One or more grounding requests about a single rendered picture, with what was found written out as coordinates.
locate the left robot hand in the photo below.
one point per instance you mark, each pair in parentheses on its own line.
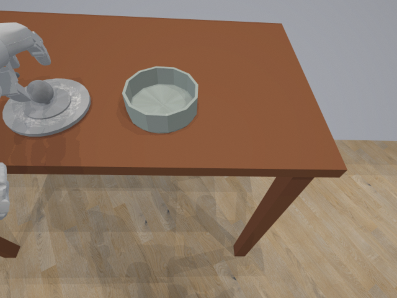
(18,38)

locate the knob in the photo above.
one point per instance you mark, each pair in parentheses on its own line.
(40,91)

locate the pot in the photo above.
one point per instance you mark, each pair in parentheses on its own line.
(161,99)

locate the table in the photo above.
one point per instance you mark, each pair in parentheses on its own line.
(256,113)

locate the lid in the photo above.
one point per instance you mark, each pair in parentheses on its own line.
(70,103)

